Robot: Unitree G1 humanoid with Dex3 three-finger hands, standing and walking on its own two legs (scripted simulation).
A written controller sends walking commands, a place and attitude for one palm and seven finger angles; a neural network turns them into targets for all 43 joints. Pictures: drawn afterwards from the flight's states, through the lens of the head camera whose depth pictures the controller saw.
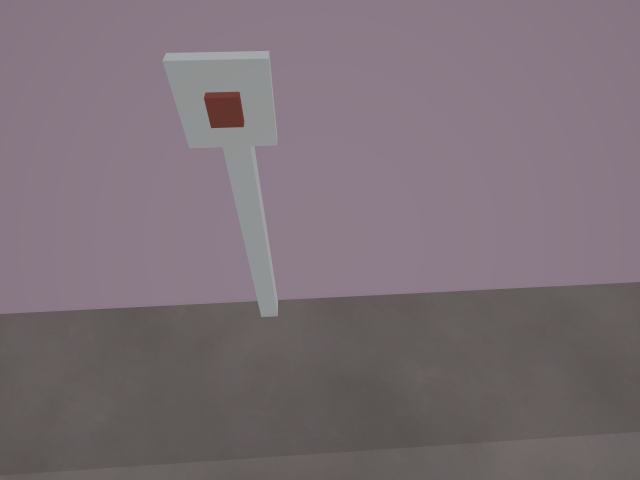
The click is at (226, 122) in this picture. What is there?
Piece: button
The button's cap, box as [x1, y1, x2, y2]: [204, 92, 243, 127]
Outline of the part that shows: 205,93 204,100 211,127 243,126 243,116 239,92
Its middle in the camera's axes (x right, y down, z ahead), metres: -0.18 -0.24 +0.72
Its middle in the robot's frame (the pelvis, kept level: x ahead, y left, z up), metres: +0.71 +0.22 +0.08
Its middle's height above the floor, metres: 0.86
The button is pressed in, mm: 0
